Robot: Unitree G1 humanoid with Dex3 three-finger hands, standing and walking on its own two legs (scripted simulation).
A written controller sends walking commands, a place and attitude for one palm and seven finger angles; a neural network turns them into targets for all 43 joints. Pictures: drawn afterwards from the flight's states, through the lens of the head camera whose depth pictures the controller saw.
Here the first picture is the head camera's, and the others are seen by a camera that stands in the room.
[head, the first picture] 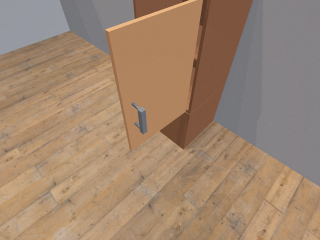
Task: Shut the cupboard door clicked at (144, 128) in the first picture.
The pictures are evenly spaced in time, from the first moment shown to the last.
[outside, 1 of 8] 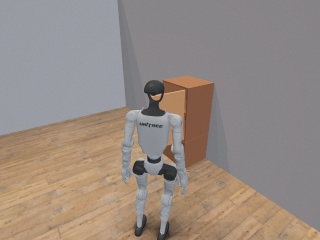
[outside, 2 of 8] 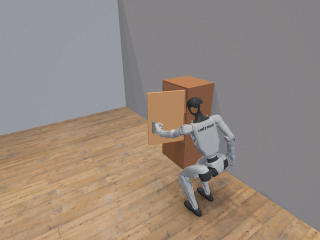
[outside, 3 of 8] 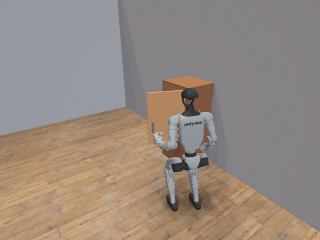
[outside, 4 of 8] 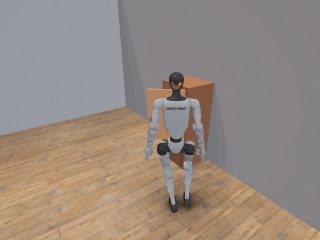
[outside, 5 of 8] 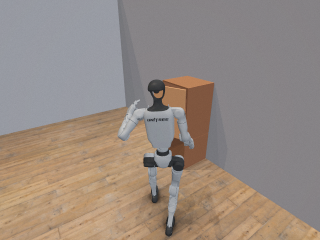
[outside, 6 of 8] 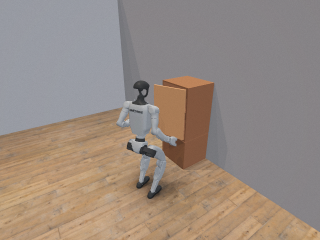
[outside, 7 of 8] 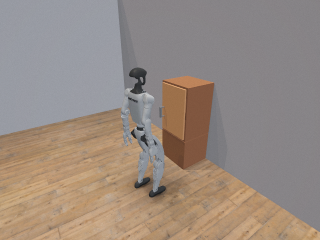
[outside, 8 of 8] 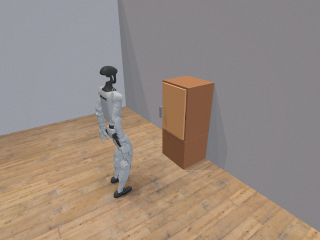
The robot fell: no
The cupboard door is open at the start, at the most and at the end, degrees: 87 87 0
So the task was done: yes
